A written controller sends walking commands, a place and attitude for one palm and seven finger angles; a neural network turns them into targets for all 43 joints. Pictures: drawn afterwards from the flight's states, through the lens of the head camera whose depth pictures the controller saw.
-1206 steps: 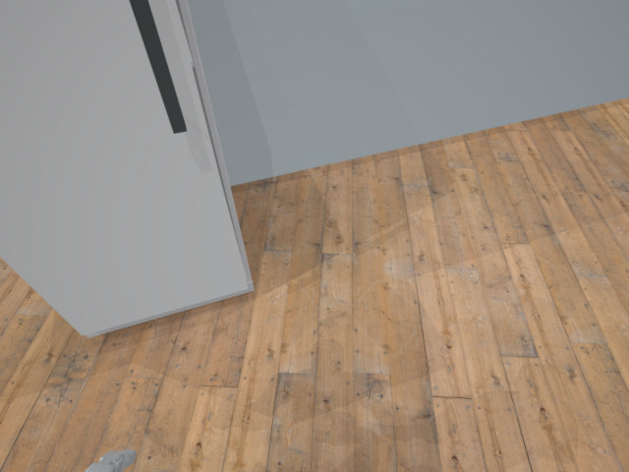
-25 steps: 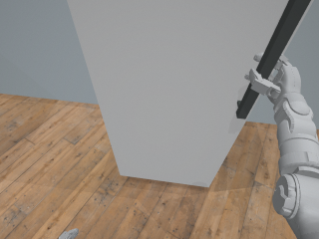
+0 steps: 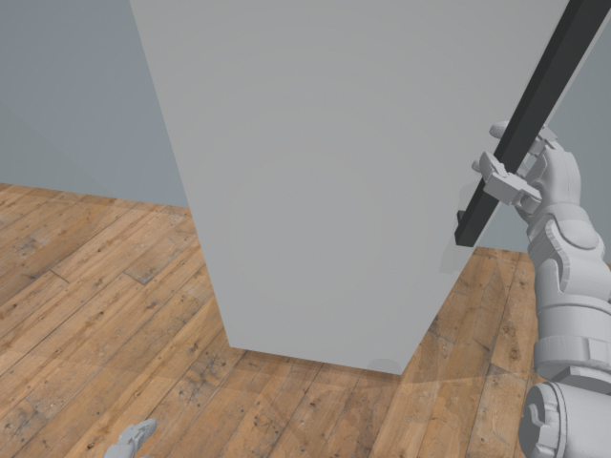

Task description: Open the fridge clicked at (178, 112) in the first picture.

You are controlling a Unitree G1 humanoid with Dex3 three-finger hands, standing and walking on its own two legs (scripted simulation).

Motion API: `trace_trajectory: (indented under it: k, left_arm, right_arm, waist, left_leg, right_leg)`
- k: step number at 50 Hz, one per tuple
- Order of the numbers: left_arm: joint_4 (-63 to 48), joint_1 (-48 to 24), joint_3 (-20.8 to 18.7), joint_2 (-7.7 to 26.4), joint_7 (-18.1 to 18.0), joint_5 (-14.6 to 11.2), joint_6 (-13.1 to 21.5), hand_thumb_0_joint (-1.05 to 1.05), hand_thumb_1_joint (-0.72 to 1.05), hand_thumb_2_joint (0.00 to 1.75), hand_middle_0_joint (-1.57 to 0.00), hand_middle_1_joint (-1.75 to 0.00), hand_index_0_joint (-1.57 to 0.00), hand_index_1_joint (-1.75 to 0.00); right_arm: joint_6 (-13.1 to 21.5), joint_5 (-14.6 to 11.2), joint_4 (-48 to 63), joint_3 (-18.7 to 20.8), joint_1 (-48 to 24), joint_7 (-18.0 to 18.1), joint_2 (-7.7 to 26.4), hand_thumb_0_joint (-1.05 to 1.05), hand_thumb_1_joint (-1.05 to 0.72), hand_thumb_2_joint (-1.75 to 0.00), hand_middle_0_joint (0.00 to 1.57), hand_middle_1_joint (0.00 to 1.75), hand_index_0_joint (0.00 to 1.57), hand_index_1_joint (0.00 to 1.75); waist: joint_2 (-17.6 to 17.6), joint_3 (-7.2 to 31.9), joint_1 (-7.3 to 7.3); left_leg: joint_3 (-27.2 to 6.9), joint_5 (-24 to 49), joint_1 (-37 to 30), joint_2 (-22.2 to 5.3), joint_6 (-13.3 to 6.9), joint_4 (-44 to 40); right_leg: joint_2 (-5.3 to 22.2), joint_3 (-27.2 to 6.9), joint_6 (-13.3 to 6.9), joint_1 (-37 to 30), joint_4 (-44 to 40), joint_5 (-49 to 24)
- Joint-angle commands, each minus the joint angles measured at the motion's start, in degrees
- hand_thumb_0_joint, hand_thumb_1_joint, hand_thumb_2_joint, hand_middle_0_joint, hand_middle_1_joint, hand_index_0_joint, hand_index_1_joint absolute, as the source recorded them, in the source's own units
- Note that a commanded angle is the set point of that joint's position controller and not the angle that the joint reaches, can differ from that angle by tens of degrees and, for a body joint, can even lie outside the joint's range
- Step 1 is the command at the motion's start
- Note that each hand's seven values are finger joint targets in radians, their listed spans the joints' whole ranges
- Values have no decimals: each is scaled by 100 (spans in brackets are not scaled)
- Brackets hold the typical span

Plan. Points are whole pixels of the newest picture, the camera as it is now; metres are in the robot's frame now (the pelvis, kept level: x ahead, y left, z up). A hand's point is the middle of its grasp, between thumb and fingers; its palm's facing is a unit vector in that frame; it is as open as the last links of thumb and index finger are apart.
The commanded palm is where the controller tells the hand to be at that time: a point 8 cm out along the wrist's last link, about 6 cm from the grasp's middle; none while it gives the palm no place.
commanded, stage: pull the door a little, standing still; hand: right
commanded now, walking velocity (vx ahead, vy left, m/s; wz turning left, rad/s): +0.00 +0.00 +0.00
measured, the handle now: (525, 104) +0.49 -0.19 +0.26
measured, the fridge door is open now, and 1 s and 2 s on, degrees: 0 17 55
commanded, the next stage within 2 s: walk backward, drawing the door open in 0.42 s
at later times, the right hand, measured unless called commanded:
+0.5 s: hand (494, 200) +0.39 -0.16 +0.19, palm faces +0.02 +1.00 +0.00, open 6.6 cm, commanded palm +0.31 -0.22 +0.18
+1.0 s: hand (477, 265) +0.30 -0.13 +0.18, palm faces +0.21 +0.95 -0.22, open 7.1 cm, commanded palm +0.26 -0.17 +0.18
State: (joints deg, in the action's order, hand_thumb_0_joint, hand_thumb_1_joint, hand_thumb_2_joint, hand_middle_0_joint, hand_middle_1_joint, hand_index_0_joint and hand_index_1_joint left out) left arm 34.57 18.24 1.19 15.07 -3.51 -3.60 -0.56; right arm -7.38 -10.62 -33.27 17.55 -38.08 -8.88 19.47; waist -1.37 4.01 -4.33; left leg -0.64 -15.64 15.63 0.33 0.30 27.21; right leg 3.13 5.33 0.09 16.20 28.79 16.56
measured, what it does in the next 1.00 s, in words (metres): stands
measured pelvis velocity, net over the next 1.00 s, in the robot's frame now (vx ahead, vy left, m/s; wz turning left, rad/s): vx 0.02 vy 0.04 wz -0.01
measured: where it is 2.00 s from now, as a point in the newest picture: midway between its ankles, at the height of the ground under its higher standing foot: outside the picture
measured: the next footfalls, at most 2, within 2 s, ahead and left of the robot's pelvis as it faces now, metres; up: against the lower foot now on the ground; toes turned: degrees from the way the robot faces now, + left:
left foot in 1.46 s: +0.02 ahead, +0.26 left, +0.00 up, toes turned -21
right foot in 1.68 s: -0.08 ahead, +0.10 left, +0.00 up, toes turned -37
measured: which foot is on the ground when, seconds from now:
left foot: down 0.00-1.00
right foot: down 0.00-1.00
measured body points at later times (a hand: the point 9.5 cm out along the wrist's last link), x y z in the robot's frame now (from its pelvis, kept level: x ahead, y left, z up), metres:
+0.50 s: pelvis +0.05 +0.00 +0.01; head +0.04 +0.01 +0.46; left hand +0.19 +0.24 -0.09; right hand +0.38 -0.22 +0.19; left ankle -0.02 +0.12 -0.73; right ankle -0.02 -0.12 -0.73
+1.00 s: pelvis +0.02 +0.04 +0.01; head +0.05 +0.07 +0.46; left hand +0.20 +0.25 -0.09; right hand +0.28 -0.18 +0.19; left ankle -0.02 +0.11 -0.73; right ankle -0.01 -0.12 -0.71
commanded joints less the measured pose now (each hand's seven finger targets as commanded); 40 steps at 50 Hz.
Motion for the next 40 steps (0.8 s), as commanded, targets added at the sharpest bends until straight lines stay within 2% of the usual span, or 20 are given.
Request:
trace_trajectory:
  k: [1, 4, 6, 9, 13, 14, 15, 19, 21, 24, 26, 27, 28, 29, 30, 32, 34, 37, 38, 40]
  left_arm:
    - [-627, -234, -329, 721, -73, 15, 250, 0, 90, 90, -20, -30, -20, -30]
    - [-627, -265, -337, 723, -38, 45, 222, 0, 90, 90, -20, -30, -20, -30]
    - [-684, -381, -328, 680, -9, 44, 204, 0, 90, 90, -20, -30, -20, -30]
    - [-785, -492, -325, 673, 26, 42, 165, 0, 90, 90, -20, -30, -20, -30]
    - [-968, -736, -289, 608, 69, 22, 123, 0, 90, 90, -20, -30, -20, -30]
    - [-1015, -778, -285, 611, 79, 23, 113, 0, 90, 90, -20, -30, -20, -30]
    - [-1070, -842, -259, 586, 96, 15, 105, 0, 90, 90, -20, -30, -20, -30]
    - [-1239, -1094, -229, 538, 171, 8, 121, 0, 90, 90, -20, -30, -20, -30]
    - [-1323, -1221, -202, 486, 203, 11, 137, 0, 90, 90, -20, -30, -20, -30]
    - [-1431, -1400, -151, 450, 262, 11, 163, 0, 90, 90, -20, -30, -20, -30]
    - [-1457, -1521, -110, 395, 285, 18, 177, 0, 90, 90, -20, -30, -20, -30]
    - [-1301, -1466, -59, 607, 99, 145, 189, 0, 90, 90, -20, -30, -20, -30]
    - [-989, -1230, -143, 497, 5, 247, 164, 0, 90, 90, -20, -30, -20, -30]
    - [-1015, -1249, -186, 554, -53, 297, 132, 0, 90, 90, -20, -30, -20, -30]
    - [-1050, -1231, -168, 492, -63, 320, 51, 0, 90, 90, -20, -30, -20, -30]
    - [-1113, -1177, -192, 469, -44, 337, -100, 0, 90, 90, -20, -30, -20, -30]
    - [-1191, -1281, -217, 425, -55, 343, -168, 0, 90, 90, -20, -30, -20, -30]
    - [-1287, -1352, -192, 348, 3, 397, -157, 0, 90, 90, -20, -30, -20, -30]
    - [-1297, -1371, -181, 339, 23, 425, -135, 0, 90, 90, -20, -30, -20, -30]
    - [-1316, -1393, -148, 301, 44, 459, -91, 0, 90, 90, -20, -30, -20, -30]
  right_arm:
    - [99, -1, 1207, -105, -2464, 146, 838, 0, -90, -90, 45, 140, 45, 140]
    - [62, 22, 1345, -118, -2033, 229, 735, 0, -90, -90, 45, 140, 45, 140]
    - [61, 43, 1684, -119, -1874, 227, 737, 0, -90, -90, 45, 140, 45, 140]
    - [12, -26, 1951, -157, -1240, 165, 611, 0, -90, -90, 45, 140, 45, 140]
    - [-138, -91, 2759, -80, -542, 107, 589, 0, -90, -90, 45, 140, 45, 140]
    - [-183, -106, 2880, -52, -227, 99, 608, 0, -90, -90, 45, 140, 45, 140]
    - [-238, -124, 3171, -51, 3, 91, 588, 0, -90, -90, 45, 140, 45, 140]
    - [-441, -213, 4123, -22, 1152, 98, 459, 0, -90, -90, 45, 140, 45, 140]
    - [-512, -227, 4918, 13, 1702, 125, 463, 0, -90, -90, 45, 140, 45, 140]
    - [-685, -300, 5879, -25, 3034, 144, 351, 0, -90, -90, 45, 140, 45, 140]
    - [-813, -351, 6734, 43, 3442, 208, 365, 0, -90, -90, 45, 140, 45, 140]
    - [145, 377, 6885, 194, 538, 806, 1575, 0, -90, -90, 45, 140, 45, 140]
    - [406, 399, 5609, -77, 1820, 1040, 775, 0, -90, -90, 45, 140, 45, 140]
    - [604, 507, 5651, -255, 2485, 1114, 621, 0, -90, -90, 45, 140, 45, 140]
    - [728, 533, 5803, -591, 2810, 1123, 314, 0, -90, -90, 45, 140, 45, 140]
    - [925, 596, 6171, -666, 2897, 1186, 341, 0, -90, -90, 45, 140, 45, 140]
    - [1033, 608, 6435, -703, 3078, 1230, 328, 0, -90, -90, 45, 140, 45, 140]
    - [1166, 656, 6942, -845, 3168, 1313, 149, 0, -90, -90, 45, 140, 45, 140]
    - [1201, 691, 7006, -848, 3221, 1350, 144, 0, -90, -90, 45, 140, 45, 140]
    - [1239, 723, 7163, -946, 3402, 1397, 43, 0, -90, -90, 45, 140, 45, 140]
  waist:
    - [-82, 1675, 237]
    - [92, 1873, 324]
    - [-51, 2069, 416]
    - [238, 2049, 513]
    - [104, 2080, 650]
    - [224, 2085, 709]
    - [81, 2073, 735]
    - [175, 1979, 857]
    - [29, 1966, 893]
    - [7, 1745, 958]
    - [-51, 1567, 927]
    - [-124, 812, 384]
    - [337, 815, 322]
    - [389, 887, 420]
    - [186, 1003, 362]
    - [-24, 1331, 301]
    - [-62, 1490, 301]
    - [-540, 1283, 264]
    - [-673, 1124, 262]
    - [-733, 907, 251]
  left_leg:
    - [289, 2819, -530, 86, -122, -70]
    - [313, 3027, -696, 87, -140, -42]
    - [310, 3287, -846, 70, -153, 36]
    - [328, 3577, -1078, 62, -145, 37]
    - [320, 3969, -1306, 39, -136, 60]
    - [334, 4060, -1428, 25, -134, 64]
    - [345, 4094, -1453, 13, -136, 78]
    - [377, 4149, -1588, 4, -140, 44]
    - [392, 4210, -1626, -9, -143, 72]
    - [447, 4037, -1594, -19, -148, 51]
    - [488, 3962, -1529, -18, -136, 20]
    - [-65, 4126, -770, -290, 23, -470]
    - [98, 4131, -683, -424, -22, -406]
    - [204, 4343, -685, -401, -33, -303]
    - [268, 4459, -689, -398, -6, -139]
    - [378, 4644, -658, -292, 74, 201]
    - [443, 4084, -378, -159, 163, 404]
    - [478, 1963, 61, 78, 144, 360]
    - [490, 1624, 119, 121, 113, 281]
    - [535, 1731, 111, 136, 100, 83]
  right_leg:
    - [-193, -246, -213, -955, 23, -2540]
    - [-205, -257, -214, -1076, 66, -2834]
    - [-208, -269, -198, -1173, 68, -3152]
    - [-188, -258, -214, -1185, 64, -3451]
    - [-167, -232, -204, -1315, 5, -3855]
    - [-158, -216, -208, -1285, 6, -3947]
    - [-143, -232, -198, -1290, -41, -4030]
    - [-119, -213, -175, -1302, -107, -4106]
    - [-118, -226, -164, -1317, -158, -4207]
    - [-105, -260, -147, -1218, -200, -4119]
    - [-131, -287, -135, -1163, -245, -3923]
    - [-57, -109, -206, -1008, 146, -3178]
    - [-73, -348, -212, -1015, 318, -3029]
    - [-56, -380, -231, -1125, 258, -3267]
    - [-11, -387, -251, -1294, 200, -3730]
    - [93, -433, -246, -1740, 261, -4917]
    - [213, -539, -282, -2203, 276, -5674]
    - [443, -794, -303, -2514, 11, -6535]
    - [457, -827, -281, -2466, -42, -6620]
    - [433, -849, -255, -2395, -41, -6716]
